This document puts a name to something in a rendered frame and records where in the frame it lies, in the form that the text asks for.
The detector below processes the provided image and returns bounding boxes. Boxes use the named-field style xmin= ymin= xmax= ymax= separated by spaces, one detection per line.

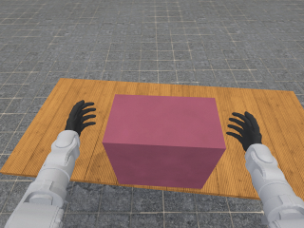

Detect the robot left hand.
xmin=65 ymin=100 xmax=96 ymax=137

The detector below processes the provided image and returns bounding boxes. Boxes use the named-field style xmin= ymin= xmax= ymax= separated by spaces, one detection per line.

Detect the left robot upper arm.
xmin=9 ymin=202 xmax=65 ymax=228

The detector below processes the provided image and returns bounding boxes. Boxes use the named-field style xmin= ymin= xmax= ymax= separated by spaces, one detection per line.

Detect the right robot upper arm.
xmin=268 ymin=218 xmax=304 ymax=228

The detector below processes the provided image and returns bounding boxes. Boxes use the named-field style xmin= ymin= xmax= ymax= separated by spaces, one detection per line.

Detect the table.
xmin=0 ymin=78 xmax=304 ymax=225

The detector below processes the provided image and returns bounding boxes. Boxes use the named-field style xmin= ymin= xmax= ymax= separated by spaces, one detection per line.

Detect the robot right forearm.
xmin=244 ymin=143 xmax=304 ymax=223

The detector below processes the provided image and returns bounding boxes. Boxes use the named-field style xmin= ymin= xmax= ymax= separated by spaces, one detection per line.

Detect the robot left forearm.
xmin=4 ymin=130 xmax=81 ymax=228

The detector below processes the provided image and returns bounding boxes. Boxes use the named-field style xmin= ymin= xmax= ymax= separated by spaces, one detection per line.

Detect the carton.
xmin=102 ymin=94 xmax=226 ymax=189

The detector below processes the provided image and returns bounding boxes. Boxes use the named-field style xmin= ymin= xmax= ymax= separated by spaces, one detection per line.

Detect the robot right hand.
xmin=226 ymin=111 xmax=262 ymax=152

